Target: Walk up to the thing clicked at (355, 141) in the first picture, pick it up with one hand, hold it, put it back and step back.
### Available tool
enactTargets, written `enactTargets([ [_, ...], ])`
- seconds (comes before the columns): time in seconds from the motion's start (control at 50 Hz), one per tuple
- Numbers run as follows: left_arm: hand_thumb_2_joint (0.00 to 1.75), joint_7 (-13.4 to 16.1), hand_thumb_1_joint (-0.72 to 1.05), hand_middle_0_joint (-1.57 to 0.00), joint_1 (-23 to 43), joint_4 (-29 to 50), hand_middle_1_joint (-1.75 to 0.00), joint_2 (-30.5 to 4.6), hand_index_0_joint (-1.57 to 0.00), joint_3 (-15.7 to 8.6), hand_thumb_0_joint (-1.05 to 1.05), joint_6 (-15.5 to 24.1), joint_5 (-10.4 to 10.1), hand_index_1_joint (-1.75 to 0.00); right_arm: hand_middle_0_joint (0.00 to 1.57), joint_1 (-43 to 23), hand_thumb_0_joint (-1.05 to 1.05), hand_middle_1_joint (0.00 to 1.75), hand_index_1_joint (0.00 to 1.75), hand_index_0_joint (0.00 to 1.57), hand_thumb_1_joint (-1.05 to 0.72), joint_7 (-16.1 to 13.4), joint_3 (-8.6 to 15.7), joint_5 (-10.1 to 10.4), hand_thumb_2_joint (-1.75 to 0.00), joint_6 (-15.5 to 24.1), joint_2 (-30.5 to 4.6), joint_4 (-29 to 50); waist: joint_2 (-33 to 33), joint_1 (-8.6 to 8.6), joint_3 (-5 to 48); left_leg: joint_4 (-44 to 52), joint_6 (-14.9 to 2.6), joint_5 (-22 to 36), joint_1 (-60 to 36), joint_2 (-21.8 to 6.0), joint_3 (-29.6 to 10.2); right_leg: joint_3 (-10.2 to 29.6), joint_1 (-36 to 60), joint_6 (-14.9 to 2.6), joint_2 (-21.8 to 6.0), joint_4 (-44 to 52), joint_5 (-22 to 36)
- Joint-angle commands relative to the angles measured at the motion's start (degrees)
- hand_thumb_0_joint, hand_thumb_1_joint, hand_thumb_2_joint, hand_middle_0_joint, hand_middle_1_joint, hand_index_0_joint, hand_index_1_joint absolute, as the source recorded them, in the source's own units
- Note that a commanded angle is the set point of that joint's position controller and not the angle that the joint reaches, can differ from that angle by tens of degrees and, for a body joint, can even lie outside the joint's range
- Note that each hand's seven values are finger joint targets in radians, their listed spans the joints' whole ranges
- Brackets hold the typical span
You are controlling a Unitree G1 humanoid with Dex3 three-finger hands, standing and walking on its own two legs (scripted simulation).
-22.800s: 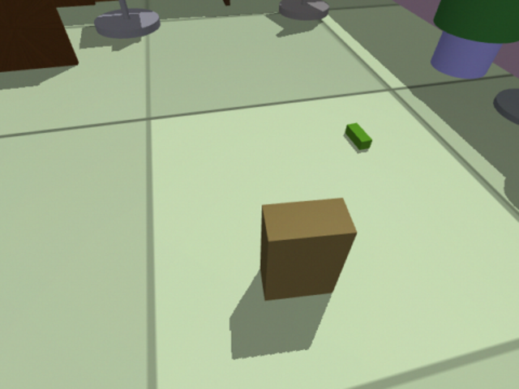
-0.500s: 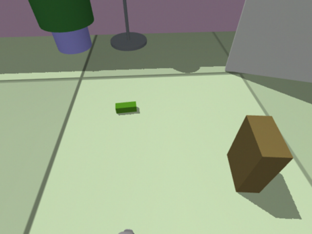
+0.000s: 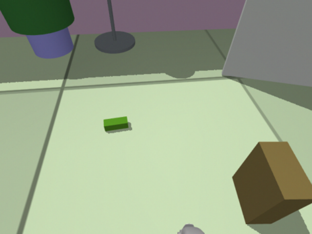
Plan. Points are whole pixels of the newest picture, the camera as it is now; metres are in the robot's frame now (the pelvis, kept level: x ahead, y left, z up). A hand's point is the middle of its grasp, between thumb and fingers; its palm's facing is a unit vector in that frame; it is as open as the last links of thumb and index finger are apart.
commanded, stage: walk up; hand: left
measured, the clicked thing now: (116, 123) +1.07 +0.27 -0.74
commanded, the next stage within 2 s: none
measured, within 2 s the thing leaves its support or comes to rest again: neither
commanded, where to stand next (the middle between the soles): +0.70 +0.03 m, yaw +1 degrees
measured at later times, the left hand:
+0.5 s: hand (54, 222) +0.22 +0.29 -0.15, palm faces +0.04 -0.93 -0.36, open 7.4 cm
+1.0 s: hand (76, 137) +0.51 +0.29 -0.13, palm faces -0.09 -0.92 -0.39, open 7.4 cm
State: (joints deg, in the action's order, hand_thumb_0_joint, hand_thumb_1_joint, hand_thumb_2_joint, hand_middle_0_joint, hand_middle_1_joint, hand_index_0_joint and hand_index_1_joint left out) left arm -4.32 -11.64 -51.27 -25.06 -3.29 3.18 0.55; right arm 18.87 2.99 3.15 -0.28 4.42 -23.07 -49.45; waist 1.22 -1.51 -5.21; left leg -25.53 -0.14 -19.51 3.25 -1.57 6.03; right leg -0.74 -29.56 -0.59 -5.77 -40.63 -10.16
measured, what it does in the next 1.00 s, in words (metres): walks ahead: right foot, then left foot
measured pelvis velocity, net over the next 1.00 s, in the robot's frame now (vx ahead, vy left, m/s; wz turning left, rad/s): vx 0.41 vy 0.02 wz -0.02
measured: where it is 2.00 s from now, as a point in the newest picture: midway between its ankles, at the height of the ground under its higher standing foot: (146, 174)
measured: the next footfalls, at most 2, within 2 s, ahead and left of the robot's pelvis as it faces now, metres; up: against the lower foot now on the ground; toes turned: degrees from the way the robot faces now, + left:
right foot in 0.08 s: +0.21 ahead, -0.14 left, +0.00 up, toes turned -4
left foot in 0.50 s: +0.38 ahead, +0.14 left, +0.00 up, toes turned +8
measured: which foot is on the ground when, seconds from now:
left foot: down 0.00-0.10, up 0.12-0.48, down 0.50-1.00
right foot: up 0.00-0.06, down 0.08-0.54, up 0.56-0.98, down 1.00-1.00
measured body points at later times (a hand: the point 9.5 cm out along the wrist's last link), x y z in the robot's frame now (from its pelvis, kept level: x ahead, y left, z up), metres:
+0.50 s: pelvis +0.22 +0.01 -0.01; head +0.24 +0.02 +0.44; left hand +0.22 +0.34 -0.13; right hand +0.34 -0.31 -0.11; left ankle +0.33 +0.14 -0.73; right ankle +0.17 -0.14 -0.74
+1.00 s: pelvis +0.41 +0.02 -0.01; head +0.42 +0.00 +0.44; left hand +0.51 +0.33 -0.11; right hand +0.42 -0.31 -0.13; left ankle +0.34 +0.14 -0.74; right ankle +0.51 -0.10 -0.74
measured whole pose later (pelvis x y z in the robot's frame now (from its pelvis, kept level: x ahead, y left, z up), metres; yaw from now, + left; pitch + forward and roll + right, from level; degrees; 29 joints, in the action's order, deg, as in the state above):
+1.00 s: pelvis +0.41 +0.02 -0.01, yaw -1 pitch -3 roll +2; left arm -4.2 -13.0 -50.3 -23.5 -3.2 2.7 1.0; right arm 21.9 2.2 2.9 -0.4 3.4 -24.1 -48.0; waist 0.2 -2.3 -4.8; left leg -31.3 0.3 -23.6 4.7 -1.8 8.4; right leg -1.8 -22.9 -1.7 -3.8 -33.3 -9.1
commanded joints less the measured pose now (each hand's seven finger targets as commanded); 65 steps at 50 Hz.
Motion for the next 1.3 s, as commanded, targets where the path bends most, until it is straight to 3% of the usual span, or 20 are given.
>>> enactTargets([
  [0.0,0.9,-0.1,0.9,-0.2,-2.7,2.6,-0.3,-8.8,-0.2,-3.6,0.0,1.4,0.0,-0.3,0.2,-3.8,0.0,0.3,0.3,0.2,-0.9,-0.8,4.8,0.4,-0.9,1.3,-15.4,6.0,-7.2,2.91,3.6,3.3,-9.77,13.7,12.0,-12.6,-7.1,-3.7,17.3,-1.18,2.6,5.1,6.3],
  [0.04,0.9,0.8,0.9,-0.2,-10.3,0.6,-0.3,-11.3,-0.2,-5.1,0.0,1.9,0.2,-0.3,0.2,-3.0,0.0,0.3,0.3,0.2,-0.9,-0.9,3.9,0.2,-0.9,1.0,-13.2,6.4,0.5,7.05,8.5,-12.5,-7.47,18.2,15.3,-8.8,-3.9,-3.5,29.7,-2.56,4.2,7.3,1.6],
  [0.06,0.9,1.4,0.9,-0.2,-15.1,-0.1,-0.3,-14.2,-0.2,-6.3,0.0,2.4,0.6,-0.3,0.2,0.9,0.0,0.3,0.3,0.2,-0.9,-0.8,2.8,0.3,-0.9,1.0,-10.1,6.3,11.0,8.99,11.4,-28.3,-5.69,11.4,21.2,-3.4,-0.2,4.3,36.3,-3.73,-0.4,13.6,-10.6],
  [0.08,0.9,2.1,0.9,-0.2,-16.3,1.3,-0.3,-18.4,-0.2,-7.0,0.0,2.8,0.5,-0.3,0.2,3.7,0.0,0.3,0.3,0.2,-0.9,-0.7,1.7,0.4,-0.9,0.6,-7.5,6.7,18.3,7.73,11.0,-39.4,-3.27,-9.0,30.9,3.0,-2.3,29.4,38.5,-7.15,-14.6,22.8,-18.1],
  [0.12,0.9,2.4,0.9,-0.2,-10.2,3.5,-0.3,-19.1,-0.2,-6.2,0.0,2.8,-0.9,-0.3,0.2,1.9,0.0,0.3,0.3,0.2,-0.9,-1.7,3.3,0.2,-0.9,-0.1,-14.5,4.9,9.7,6.05,6.2,-46.9,-2.26,-8.2,34.4,-0.2,-8.6,40.0,32.3,-13.97,-19.9,27.9,-16.4],
  [0.22,0.9,2.8,0.9,-0.2,-4.8,4.6,-0.3,-12.4,-0.2,-4.1,0.0,3.5,-0.8,-0.3,0.2,2.9,0.0,0.3,0.3,0.2,-0.9,-0.3,2.9,0.8,-0.9,-0.7,-11.5,2.1,7.7,1.6,1.9,-36.1,-1.9,1.0,26.1,-3.1,-9.9,10.4,19.1,-10.68,-8.4,25.2,4.7],
  [0.4,0.9,2.2,0.9,-0.2,-6.4,6.5,-0.3,-14.4,-0.2,-4.4,0.0,3.5,0.1,-0.3,0.2,-7.4,0.0,0.3,0.3,0.2,-0.9,1.7,3.9,-0.8,-0.9,-0.3,-10.6,5.2,5.4,4.13,1.8,-10.3,0.08,9.7,20.1,-3.9,-4.0,4.5,16.2,-11.05,-8.4,24.5,-9.4],
  [0.48,0.9,2.2,0.9,-0.2,-5.7,7.0,-0.3,-12.2,-0.2,-3.1,0.0,2.8,0.4,-0.3,0.2,3.0,0.0,0.3,0.3,0.2,-0.9,0.7,5.4,-1.2,-0.9,0.7,-12.9,1.8,-2.7,-2.74,7.6,-5.8,-2.33,7.4,-0.6,-0.7,-1.8,0.1,9.1,-7.84,-5.5,6.0,2.1],
  [0.5,0.9,2.3,0.9,-0.2,-8.4,6.9,-0.3,-8.9,-0.2,-1.9,0.0,2.6,0.1,-0.3,0.2,8.8,0.0,0.3,0.3,0.2,-0.9,-0.1,6.5,-1.8,-0.9,1.1,-16.3,0.2,-13.8,-5.04,11.0,-0.3,-4.68,-2.8,-8.0,-5.5,-10.3,-4.1,3.4,-5.57,-0.7,-10.6,0.9],
  [0.52,0.9,2.2,0.9,-0.2,-11.2,7.3,-0.3,-4.6,-0.2,-0.8,0.0,2.2,-0.4,-0.3,0.2,8.5,0.0,0.3,0.3,0.2,-0.9,-0.7,7.0,-2.0,-0.9,1.4,-20.1,1.8,-22.3,-3.15,9.9,7.1,-8.62,-11.0,-12.4,-18.8,-35.9,-2.3,-10.2,-2.2,7.3,-23.0,-19.6],
  [0.54,0.9,3.2,0.9,-0.2,-11.8,5.5,-0.3,-11.1,-0.2,-2.1,0.0,1.4,-0.2,-0.3,0.2,6.4,0.0,0.3,0.3,0.2,-0.9,-0.8,7.2,-0.1,-0.9,1.4,-21.4,3.2,-14.1,-3.08,9.2,11.6,-12.94,-14.9,-8.4,-23.9,-44.2,2.7,-10.2,-2.69,5.8,-26.9,-20.7],
  [0.56,0.9,3.6,0.9,-0.2,-9.2,5.0,-0.3,-13.2,-0.2,-2.3,0.0,1.2,0.1,-0.3,0.2,4.3,0.0,0.3,0.3,0.2,-0.9,-0.8,7.0,0.7,-0.9,1.1,-20.5,3.1,-10.8,-2.39,4.8,12.2,-14.32,-14.4,-2.4,-23.8,-41.9,4.7,-10.2,-3.09,3.3,-29.0,-19.1],
  [0.64,0.9,2.5,0.9,-0.2,-11.3,2.3,-0.3,-10.9,-0.2,-2.2,0.0,0.8,-1.2,-0.3,0.2,0.0,0.0,0.3,0.3,0.2,-0.9,-1.4,4.2,0.6,-0.9,2.0,-14.6,4.0,-9.3,1.09,1.2,10.7,-6.66,14.4,5.7,-13.9,-16.5,6.4,-2.6,-1.59,1.3,-20.7,-7.8],
  [0.72,0.9,1.6,0.9,-0.2,-8.8,3.4,-0.3,-9.1,-0.2,-1.9,0.0,0.2,-0.6,-0.3,0.2,1.4,0.0,0.3,0.3,0.2,-0.9,-1.8,4.4,0.4,-0.9,2.2,-14.1,4.9,-9.8,0.41,3.4,9.5,-11.02,23.3,0.3,-13.7,-10.6,3.7,-4.1,0.24,1.0,-14.1,-4.3],
  [0.94,0.9,0.4,0.9,-0.2,-2.8,4.8,-0.3,-7.8,-0.2,-2.9,0.0,1.0,0.1,-0.3,0.2,-0.2,0.0,0.3,0.3,0.2,-0.9,-1.5,4.4,0.0,-0.9,0.6,-15.4,7.0,-6.5,1.84,2.2,2.4,-9.97,10.3,10.0,-12.7,-7.1,-3.4,14.7,-1.67,3.6,8.2,0.5],
  [0.98,0.9,1.5,0.9,-0.2,-10.0,2.6,-0.3,-11.8,-0.2,-4.7,0.0,2.1,0.6,-0.3,0.2,2.1,0.0,0.3,0.3,0.2,-0.9,-1.4,2.7,0.0,-0.9,0.6,-11.1,7.4,4.4,5.36,7.7,-15.7,-6.92,12.6,16.5,-7.4,-2.5,0.5,30.6,-3.6,3.1,13.7,-4.5],
  [1.02,0.9,2.7,0.9,-0.2,-12.8,3.8,-0.3,-17.8,-0.2,-6.0,0.0,2.7,0.1,-0.3,0.2,5.8,0.0,0.3,0.3,0.2,-0.9,-1.5,1.6,0.2,-0.9,-0.2,-9.4,6.8,12.8,5.88,8.5,-36.6,-2.04,-9.9,32.7,2.3,-3.3,35.5,36.4,-11.07,-17.5,26.4,-16.5],
  [1.04,0.9,2.7,0.9,-0.2,-10.9,4.1,-0.3,-18.3,-0.2,-5.9,0.0,2.3,-0.4,-0.3,0.2,4.4,0.0,0.3,0.3,0.2,-0.9,-2.2,2.7,-0.2,-0.9,-0.6,-13.8,5.8,10.3,6.01,6.9,-39.7,-2.24,-11.1,32.5,-0.8,-6.1,37.7,32.9,-15.34,-19.2,25.5,-15.8],
  [1.14,0.9,3.2,0.9,-0.2,-5.4,5.5,-0.3,-12.0,-0.2,-3.9,0.0,2.4,-0.9,-0.3,0.2,5.5,0.0,0.3,0.3,0.2,-0.9,-1.1,2.6,0.5,-0.9,-1.3,-11.7,2.4,7.7,1.69,2.6,-34.5,-1.34,0.2,26.0,-3.0,-8.6,11.9,19.8,-9.19,-7.3,25.0,1.6],
  [1.28,0.9,2.6,0.9,-0.2,-6.1,7.8,-0.3,-13.0,-0.2,-4.4,0.0,2.6,0.2,-0.3,0.2,-0.2,0.0,0.3,0.3,0.2,-0.9,0.2,3.4,-1.1,-0.9,-1.5,-11.1,3.1,7.7,3.24,-0.3,-20.2,1.56,5.5,26.9,-4.9,-6.4,8.6,16.1,-12.17,-8.2,29.3,-14.9],
])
